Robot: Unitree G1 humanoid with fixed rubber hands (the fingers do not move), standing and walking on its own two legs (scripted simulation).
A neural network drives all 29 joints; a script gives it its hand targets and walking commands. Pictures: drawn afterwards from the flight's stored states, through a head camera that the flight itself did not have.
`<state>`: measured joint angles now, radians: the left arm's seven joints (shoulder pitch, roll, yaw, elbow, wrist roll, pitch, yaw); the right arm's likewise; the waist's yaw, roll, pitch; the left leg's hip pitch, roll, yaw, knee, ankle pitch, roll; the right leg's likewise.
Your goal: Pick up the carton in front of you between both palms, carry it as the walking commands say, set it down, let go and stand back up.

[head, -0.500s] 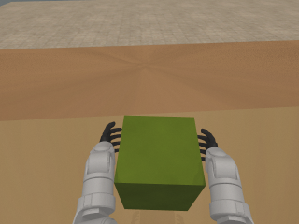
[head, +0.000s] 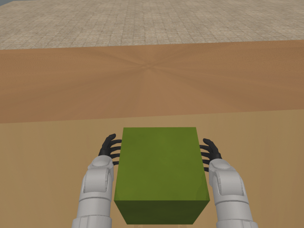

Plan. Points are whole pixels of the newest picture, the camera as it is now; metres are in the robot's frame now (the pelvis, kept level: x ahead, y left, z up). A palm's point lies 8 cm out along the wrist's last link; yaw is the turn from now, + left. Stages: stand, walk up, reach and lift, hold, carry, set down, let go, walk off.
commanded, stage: hold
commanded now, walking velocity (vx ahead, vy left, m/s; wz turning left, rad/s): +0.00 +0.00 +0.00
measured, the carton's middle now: (159, 178) +0.28 +0.01 -0.04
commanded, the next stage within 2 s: carry in 0.34 s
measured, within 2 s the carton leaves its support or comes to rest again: neither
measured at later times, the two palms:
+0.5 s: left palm (107, 161) +0.26 +0.15 +0.06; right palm (221, 167) +0.26 -0.15 +0.06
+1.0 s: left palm (99, 125) +0.39 +0.20 +0.07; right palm (196, 128) +0.38 -0.10 +0.08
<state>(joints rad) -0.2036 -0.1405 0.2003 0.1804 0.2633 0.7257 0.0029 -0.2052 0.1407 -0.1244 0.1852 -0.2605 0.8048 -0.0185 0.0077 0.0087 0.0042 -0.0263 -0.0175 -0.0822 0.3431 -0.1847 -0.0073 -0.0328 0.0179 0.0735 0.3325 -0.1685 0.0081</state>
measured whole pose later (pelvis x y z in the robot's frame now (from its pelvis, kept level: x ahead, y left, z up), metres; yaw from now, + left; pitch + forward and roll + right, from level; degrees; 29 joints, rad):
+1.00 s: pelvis +0.16 +0.05 +0.00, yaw +0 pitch +5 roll -1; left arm 0.06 -0.13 0.06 -0.42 0.01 1.15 0.16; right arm 0.07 0.14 -0.05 -0.44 -0.01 1.20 -0.17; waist -0.02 -0.01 -0.18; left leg -0.28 0.04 0.22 0.36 -0.18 0.05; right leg -0.52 -0.10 -0.10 0.96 -0.32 -0.02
